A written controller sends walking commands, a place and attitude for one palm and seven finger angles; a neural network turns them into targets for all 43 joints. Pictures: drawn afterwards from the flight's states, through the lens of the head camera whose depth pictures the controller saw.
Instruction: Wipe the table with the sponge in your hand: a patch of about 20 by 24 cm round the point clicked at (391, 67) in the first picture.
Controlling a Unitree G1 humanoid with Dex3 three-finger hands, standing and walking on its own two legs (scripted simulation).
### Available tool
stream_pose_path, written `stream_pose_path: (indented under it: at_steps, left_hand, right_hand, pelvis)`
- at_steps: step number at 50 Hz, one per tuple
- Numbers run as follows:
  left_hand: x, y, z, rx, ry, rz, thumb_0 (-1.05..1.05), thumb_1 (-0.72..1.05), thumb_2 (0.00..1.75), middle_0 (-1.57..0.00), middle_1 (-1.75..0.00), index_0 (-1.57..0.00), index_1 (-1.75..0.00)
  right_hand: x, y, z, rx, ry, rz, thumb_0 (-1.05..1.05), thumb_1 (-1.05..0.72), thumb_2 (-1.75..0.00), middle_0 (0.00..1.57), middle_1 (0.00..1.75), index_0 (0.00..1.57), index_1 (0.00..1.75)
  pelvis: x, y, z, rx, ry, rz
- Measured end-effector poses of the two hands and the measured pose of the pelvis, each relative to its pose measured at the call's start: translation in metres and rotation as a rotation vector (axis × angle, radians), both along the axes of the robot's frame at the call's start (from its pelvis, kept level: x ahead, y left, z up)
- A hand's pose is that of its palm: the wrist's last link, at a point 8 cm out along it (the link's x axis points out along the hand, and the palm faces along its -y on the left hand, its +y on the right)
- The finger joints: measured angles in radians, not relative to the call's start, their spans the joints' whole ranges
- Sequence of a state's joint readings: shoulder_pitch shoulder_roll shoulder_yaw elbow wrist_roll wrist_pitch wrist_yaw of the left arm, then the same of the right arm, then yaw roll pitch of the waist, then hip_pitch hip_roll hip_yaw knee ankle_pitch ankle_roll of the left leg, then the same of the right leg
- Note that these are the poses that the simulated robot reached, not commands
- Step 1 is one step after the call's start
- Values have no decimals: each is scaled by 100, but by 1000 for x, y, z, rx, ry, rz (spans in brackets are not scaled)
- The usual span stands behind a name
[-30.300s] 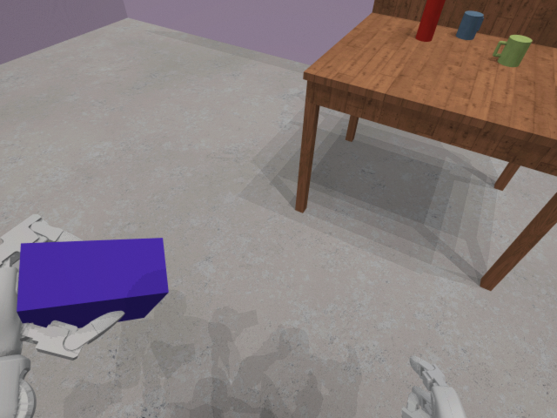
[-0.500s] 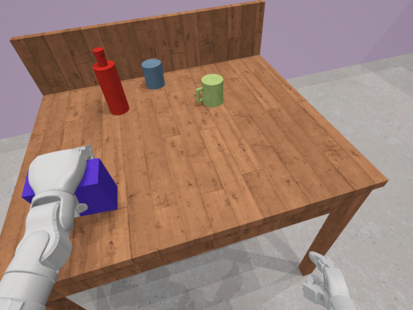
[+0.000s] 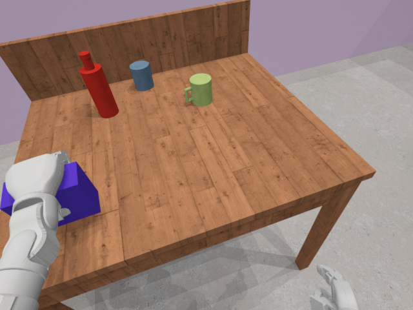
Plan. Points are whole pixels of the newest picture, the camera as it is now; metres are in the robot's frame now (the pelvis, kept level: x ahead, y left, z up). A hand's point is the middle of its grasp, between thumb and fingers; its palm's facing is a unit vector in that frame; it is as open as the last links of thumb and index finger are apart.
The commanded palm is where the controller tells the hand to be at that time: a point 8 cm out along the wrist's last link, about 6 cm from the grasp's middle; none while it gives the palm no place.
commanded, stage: lower the sponge onto the table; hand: left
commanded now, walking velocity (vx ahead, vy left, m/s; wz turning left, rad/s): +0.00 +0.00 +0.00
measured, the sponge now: (60, 203) +0.29 +0.36 +0.05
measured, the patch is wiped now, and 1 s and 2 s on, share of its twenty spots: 0.00 0.10 0.40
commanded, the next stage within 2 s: wipe forward along the first lane in 1.08 s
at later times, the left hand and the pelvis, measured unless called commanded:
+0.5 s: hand (61, 215) +0.26 +0.35 +0.04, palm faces -0.11 -0.07 -0.99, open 9.6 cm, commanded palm +0.25 +0.33 +0.10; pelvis +0.00 +0.01 +0.00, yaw +1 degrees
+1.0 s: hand (69, 208) +0.28 +0.34 +0.04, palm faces -0.04 -0.04 -1.00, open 9.6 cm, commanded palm +0.25 +0.33 +0.08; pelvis +0.01 +0.01 +0.00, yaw +1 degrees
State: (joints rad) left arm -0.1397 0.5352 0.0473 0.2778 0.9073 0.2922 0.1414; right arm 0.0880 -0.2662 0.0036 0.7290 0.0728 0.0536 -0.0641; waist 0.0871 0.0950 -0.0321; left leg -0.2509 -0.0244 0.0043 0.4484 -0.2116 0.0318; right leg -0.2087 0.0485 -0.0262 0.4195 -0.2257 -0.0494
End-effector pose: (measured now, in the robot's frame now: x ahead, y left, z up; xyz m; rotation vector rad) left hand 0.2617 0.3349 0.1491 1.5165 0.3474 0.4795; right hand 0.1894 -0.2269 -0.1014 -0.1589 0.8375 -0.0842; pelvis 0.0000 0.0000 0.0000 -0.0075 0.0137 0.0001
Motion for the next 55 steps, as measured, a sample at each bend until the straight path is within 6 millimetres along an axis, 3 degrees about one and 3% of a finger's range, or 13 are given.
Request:
stream_pose_path:
  at_steps: [4, 8, 13, 18, 22, 26, 34, 46, 55]
  left_hand:
    - [-6, 9, -24, -55, 164, 97, 0, -46, 108, -76, -135, -78, -136]
    - [-10, -9, -52, -123, 269, -26, 0, -46, 108, -76, -135, -78, -136]
    - [-9, -30, -37, -40, 131, -224, 0, -46, 108, -76, -135, -78, -136]
    - [-5, -15, -25, -12, 36, -121, 0, -46, 108, -76, -135, -78, -136]
    - [-9, 2, -36, -47, 101, 17, 0, -46, 108, -76, -135, -78, -136]
    - [-14, 4, -56, -83, 199, 26, 0, -46, 108, -76, -135, -78, -137]
    - [-3, -6, -52, -45, 159, -122, 0, -46, 109, -75, -136, -77, -137]
    - [3, 0, -58, -51, 133, -72, 0, -47, 109, -75, -136, -77, -137]
    - [2, -1, -59, -50, 127, -56, 0, -47, 109, -75, -137, -77, -138]
  right_hand:
    - [-2, -2, -2, 14, 8, -6, 1, -91, -90, 20, 29, 20, 30]
    - [0, -4, 2, -22, -11, 6, 1, -91, -90, 20, 29, 20, 30]
    - [3, -4, 8, -66, -35, 17, 1, -91, -90, 20, 29, 20, 30]
    - [7, 2, 5, -24, -32, 6, 1, -91, -90, 20, 29, 20, 30]
    - [9, 7, 5, 5, -26, 6, 1, -91, -90, 20, 29, 20, 30]
    - [10, 9, 7, -7, -28, 20, 1, -91, -90, 20, 29, 20, 30]
    - [8, 8, 6, -41, -23, 21, 1, -91, -90, 20, 29, 20, 30]
    - [-11, 4, -5, -26, 46, -18, 1, -91, -90, 20, 29, 20, 30]
    - [-6, 3, -3, -23, 35, -17, 1, -91, -90, 20, 29, 20, 30]
  pelvis:
    - [0, 1, 0, 0, 4, 12]
    - [0, 2, -1, -4, -1, 19]
    - [1, 3, -3, -7, -7, 15]
    - [0, 5, -3, -4, 4, 5]
    - [0, 5, -2, -2, 15, 6]
    - [1, 6, -2, -6, 15, 20]
    - [2, 9, -4, -13, 19, 24]
    - [6, 13, -5, -11, 49, 9]
    - [8, 14, -5, -12, 47, 14]
